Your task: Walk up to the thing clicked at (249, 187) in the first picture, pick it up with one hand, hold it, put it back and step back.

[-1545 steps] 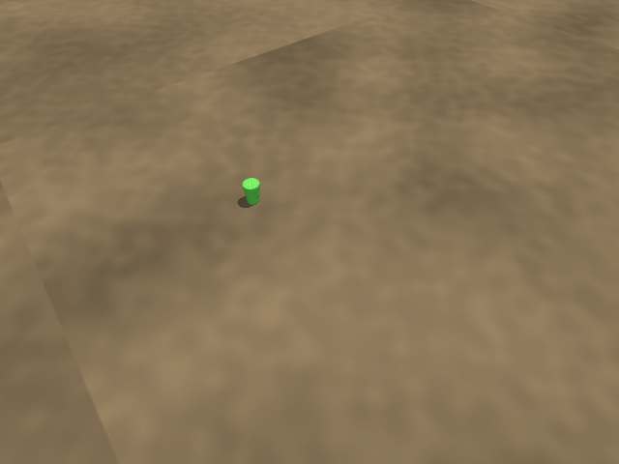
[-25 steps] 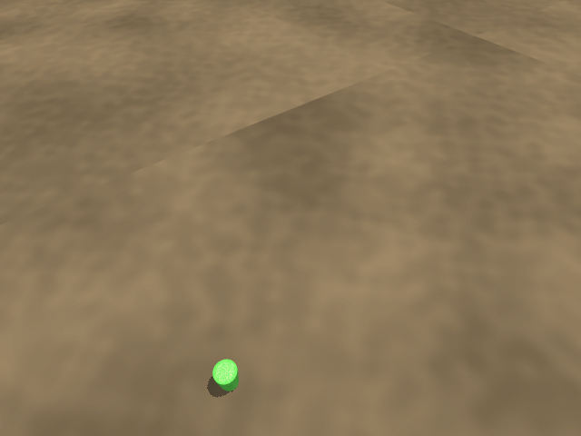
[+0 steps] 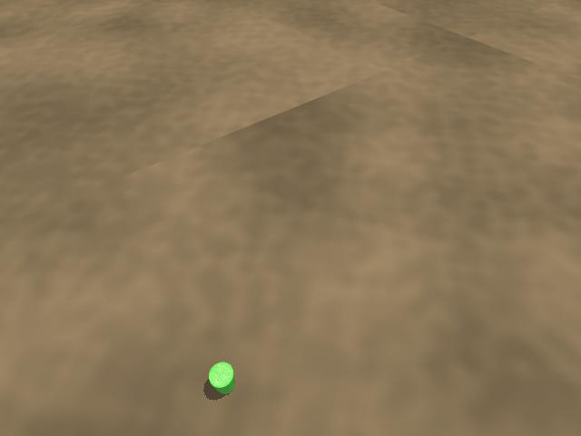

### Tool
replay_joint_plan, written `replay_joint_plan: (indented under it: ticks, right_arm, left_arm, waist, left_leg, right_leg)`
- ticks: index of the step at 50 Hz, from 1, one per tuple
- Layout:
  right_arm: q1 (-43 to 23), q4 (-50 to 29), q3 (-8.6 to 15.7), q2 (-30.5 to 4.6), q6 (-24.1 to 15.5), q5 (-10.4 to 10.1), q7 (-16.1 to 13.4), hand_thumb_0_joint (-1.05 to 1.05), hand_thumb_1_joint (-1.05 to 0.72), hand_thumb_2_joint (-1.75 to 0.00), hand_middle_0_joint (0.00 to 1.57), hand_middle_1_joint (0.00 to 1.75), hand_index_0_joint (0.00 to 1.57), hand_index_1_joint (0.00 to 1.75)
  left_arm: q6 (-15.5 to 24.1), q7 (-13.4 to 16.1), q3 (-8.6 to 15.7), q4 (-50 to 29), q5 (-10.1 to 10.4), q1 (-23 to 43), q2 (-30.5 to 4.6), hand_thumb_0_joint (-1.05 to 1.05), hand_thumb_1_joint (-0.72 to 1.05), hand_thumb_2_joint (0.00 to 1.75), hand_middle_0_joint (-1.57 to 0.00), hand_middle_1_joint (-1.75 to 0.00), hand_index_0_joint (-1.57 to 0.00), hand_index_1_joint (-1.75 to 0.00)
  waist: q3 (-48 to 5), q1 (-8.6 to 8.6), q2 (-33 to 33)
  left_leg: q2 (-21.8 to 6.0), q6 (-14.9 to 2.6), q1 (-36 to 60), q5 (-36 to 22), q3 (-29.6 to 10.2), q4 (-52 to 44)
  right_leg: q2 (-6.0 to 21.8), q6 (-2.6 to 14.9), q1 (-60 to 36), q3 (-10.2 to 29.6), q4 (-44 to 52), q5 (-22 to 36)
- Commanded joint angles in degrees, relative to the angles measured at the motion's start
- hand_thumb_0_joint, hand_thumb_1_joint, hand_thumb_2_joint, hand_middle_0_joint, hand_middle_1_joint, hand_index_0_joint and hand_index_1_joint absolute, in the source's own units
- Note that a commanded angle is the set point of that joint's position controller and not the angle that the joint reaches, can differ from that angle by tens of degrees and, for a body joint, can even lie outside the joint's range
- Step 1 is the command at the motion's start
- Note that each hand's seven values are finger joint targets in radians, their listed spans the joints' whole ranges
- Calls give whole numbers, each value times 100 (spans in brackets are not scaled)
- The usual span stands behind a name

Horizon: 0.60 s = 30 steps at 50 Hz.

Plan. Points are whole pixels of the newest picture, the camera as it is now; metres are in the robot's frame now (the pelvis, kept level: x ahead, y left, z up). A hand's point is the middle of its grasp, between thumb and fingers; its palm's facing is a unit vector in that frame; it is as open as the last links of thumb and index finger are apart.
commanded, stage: stand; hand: left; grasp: from above
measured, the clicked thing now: (223, 380) +0.42 +0.25 -0.73
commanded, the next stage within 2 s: step back in 0.64 s
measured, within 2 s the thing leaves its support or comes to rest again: neither
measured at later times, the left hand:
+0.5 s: hand out of the picture +0.07 +0.25 -0.16, palm faces +0.00 -0.94 -0.34, open 7.4 cm
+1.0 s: hand out of the picture +0.10 +0.32 -0.19, palm faces -0.04 -0.93 -0.37, open 7.4 cm
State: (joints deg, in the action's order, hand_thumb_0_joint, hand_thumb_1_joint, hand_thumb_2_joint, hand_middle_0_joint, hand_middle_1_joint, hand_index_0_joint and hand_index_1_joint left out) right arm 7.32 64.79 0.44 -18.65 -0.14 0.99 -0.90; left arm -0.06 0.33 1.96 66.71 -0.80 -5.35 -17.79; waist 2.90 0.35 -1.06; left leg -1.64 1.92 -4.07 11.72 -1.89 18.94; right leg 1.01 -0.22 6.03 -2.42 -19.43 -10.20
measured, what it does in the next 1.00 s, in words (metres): lifts its left foot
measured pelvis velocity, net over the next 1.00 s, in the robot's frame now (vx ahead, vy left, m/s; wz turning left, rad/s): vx -0.06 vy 0.05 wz -0.03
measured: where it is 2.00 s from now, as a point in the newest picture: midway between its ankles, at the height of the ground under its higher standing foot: outside the picture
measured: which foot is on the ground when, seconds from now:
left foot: down 0.00-1.00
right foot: down 0.00-0.94, up 0.96-1.00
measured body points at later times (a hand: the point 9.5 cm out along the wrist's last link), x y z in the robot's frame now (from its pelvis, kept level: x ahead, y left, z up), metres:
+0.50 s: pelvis +0.00 +0.00 +0.00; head +0.00 -0.01 +0.45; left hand +0.07 +0.30 -0.13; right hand +0.06 -0.30 -0.14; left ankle -0.01 +0.14 -0.75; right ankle +0.01 -0.12 -0.75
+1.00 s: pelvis -0.06 +0.05 -0.03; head +0.02 +0.08 +0.42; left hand +0.10 +0.36 -0.16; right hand +0.00 -0.28 -0.13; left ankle -0.07 +0.14 -0.75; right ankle -0.01 -0.11 -0.73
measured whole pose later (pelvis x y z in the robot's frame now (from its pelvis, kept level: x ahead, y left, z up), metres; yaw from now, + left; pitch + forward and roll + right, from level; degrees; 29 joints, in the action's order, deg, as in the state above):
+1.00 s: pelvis -0.06 +0.05 -0.03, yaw -1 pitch -1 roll +0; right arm 7.5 56.4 3.3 -21.2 2.0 1.6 0.1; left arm -3.8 1.7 4.1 53.1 -0.5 0.6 -23.9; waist 11.5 -0.8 3.7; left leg 2.5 -2.7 -14.7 21.9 -0.1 37.6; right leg -0.8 0.9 25.4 7.4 -47.0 -26.7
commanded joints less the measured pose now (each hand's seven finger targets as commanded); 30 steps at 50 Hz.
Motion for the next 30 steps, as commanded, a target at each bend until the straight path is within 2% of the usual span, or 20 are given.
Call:
replay_joint_plan:
  ticks: [1, 3, 8, 12, 13, 14, 21, 28, 30]
  right_arm:
    - [-210, -325, 205, -1128, -136, 16, -51, 0, -90, -90, 20, 30, 20, 30]
    - [-168, -326, 199, -1099, -140, 9, -37, 0, -90, -90, 20, 30, 20, 30]
    - [-232, -338, 209, -1165, -158, 3, -35, 0, -90, -90, 20, 30, 20, 30]
    - [-193, -336, 205, -1157, -135, 3, -24, 0, -90, -90, 20, 30, 20, 30]
    - [-178, -306, 198, -1169, -140, 1, -22, 0, -90, -90, 20, 30, 20, 30]
    - [-219, -339, 211, -1168, -134, 3, -18, 0, -90, -90, 20, 30, 20, 30]
    - [-183, -298, 210, -1199, -131, 10, -8, 0, -90, -90, 20, 30, 20, 30]
    - [-166, -321, 183, -1201, -162, -3, -4, 0, -90, -90, 20, 30, 20, 30]
    - [-164, -316, 193, -1209, -148, -2, 1, 0, -90, -90, 20, 30, 20, 30]
  left_arm:
    - [135, 73, 198, -348, 9, 226, -1177, 0, 90, 90, -20, -30, -20, -30]
    - [157, 67, 202, -348, 9, 207, -1230, 0, 90, 90, -20, -30, -20, -30]
    - [167, 59, 183, -399, 0, 210, -1212, 0, 90, 90, -20, -30, -20, -30]
    - [183, 66, 186, -411, 11, 256, -1269, 0, 90, 90, -20, -30, -20, -30]
    - [176, 56, 175, -402, 15, 199, -1245, 0, 90, 90, -20, -30, -20, -30]
    - [172, 59, 175, -406, -2, 218, -1268, 0, 90, 90, -20, -30, -20, -30]
    - [165, 46, 173, -396, 16, 167, -1288, 0, 90, 90, -20, -30, -20, -30]
    - [190, 38, 164, -426, 32, 194, -1323, 0, 90, 90, -20, -30, -20, -30]
    - [185, 40, 154, -434, 27, 161, -1321, 0, 90, 90, -20, -30, -20, -30]
  waist:
    - [-214, 14, -36]
    - [-224, 3, 131]
    - [-334, 10, 12]
    - [-347, -22, 176]
    - [-278, 1, 71]
    - [-307, -16, 140]
    - [-247, -1, 48]
    - [-325, -19, 71]
    - [-331, -9, 134]
  left_leg:
    - [-514, -275, -369, -600, -307, -384]
    - [-515, -261, -286, -643, -309, -393]
    - [-554, -269, -200, -856, -310, -343]
    - [-545, -273, -236, -779, -289, -333]
    - [-528, -264, -265, -611, -288, -373]
    - [-545, -266, -248, -700, -314, -369]
    - [-527, -271, -326, -344, -298, -428]
    - [-554, -267, -225, -799, -279, -379]
    - [-558, -259, -196, -745, -277, -387]
  right_leg:
    - [622, 121, -163, 533, 306, 577]
    - [613, 122, -104, 545, 332, 528]
    - [638, 129, -136, 569, 290, 796]
    - [647, 119, -193, 585, 319, 754]
    - [619, 100, -95, 590, 370, 565]
    - [616, 118, -141, 542, 340, 559]
    - [607, 119, -38, 601, 382, 236]
    - [642, 147, -144, 613, 278, 871]
    - [622, 136, -75, 581, 308, 650]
